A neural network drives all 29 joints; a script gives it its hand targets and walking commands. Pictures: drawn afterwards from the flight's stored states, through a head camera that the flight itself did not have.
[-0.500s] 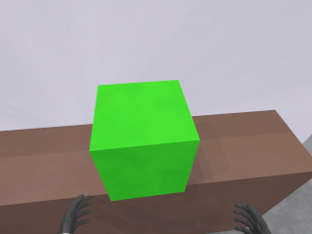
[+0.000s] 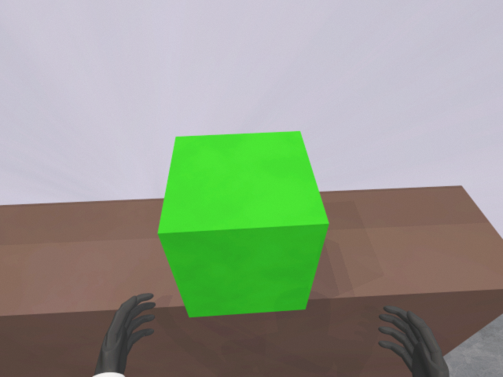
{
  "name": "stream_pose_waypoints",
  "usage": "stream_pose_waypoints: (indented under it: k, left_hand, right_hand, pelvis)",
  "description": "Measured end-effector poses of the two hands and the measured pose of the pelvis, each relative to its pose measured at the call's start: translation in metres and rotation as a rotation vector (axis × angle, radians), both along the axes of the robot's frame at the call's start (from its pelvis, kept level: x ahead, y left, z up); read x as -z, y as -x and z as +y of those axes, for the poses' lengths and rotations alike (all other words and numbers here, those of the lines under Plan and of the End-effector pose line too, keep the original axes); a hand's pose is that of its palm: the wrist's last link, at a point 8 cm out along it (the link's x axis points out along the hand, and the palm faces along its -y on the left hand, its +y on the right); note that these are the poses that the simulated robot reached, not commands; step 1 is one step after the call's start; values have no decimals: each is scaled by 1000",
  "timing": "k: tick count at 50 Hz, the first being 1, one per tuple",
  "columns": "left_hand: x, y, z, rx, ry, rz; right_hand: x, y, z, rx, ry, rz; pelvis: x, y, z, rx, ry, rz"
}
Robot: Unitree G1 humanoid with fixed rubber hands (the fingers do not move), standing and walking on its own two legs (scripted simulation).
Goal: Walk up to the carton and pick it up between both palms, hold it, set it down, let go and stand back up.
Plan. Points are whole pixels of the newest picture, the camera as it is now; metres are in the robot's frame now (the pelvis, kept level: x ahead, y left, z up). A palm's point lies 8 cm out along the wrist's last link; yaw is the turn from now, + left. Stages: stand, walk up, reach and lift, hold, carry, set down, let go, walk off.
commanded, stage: reach and lift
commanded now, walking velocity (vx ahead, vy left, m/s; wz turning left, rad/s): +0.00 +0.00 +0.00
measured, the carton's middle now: (243, 226) +0.35 +0.09 +0.05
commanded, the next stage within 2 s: none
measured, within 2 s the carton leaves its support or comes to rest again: neither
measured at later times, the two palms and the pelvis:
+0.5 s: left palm (109, 319) +0.16 +0.24 +0.06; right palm (423, 322) +0.22 -0.17 +0.06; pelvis -0.01 +0.00 +0.00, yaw +1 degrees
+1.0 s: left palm (110, 261) +0.22 +0.25 +0.12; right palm (412, 254) +0.29 -0.16 +0.11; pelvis -0.01 -0.01 +0.00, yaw +1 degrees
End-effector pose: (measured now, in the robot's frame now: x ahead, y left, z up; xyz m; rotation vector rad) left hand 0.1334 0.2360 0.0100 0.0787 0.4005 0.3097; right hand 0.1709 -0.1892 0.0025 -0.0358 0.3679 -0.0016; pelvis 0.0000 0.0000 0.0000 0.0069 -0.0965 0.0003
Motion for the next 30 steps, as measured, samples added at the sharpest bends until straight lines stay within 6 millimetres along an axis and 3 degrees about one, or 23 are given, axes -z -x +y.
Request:
stream_pose_waypoints:
  k: [10, 18, 30]
  left_hand:
    - [-25, -9, 0, -21, 8, -86]
    - [-38, -17, 4, -27, 19, -86]
    - [-63, -46, 5, -1, 42, -111]
  right_hand:
    - [-33, -22, 9, -9, -38, -102]
    - [-43, -35, 15, -7, -58, -94]
    - [-61, -61, 16, -19, -65, -120]
  pelvis:
    - [0, 7, -3, -4, -5, 2]
    - [0, 8, -4, -13, -4, 6]
    - [0, 9, -4, -12, -1, 27]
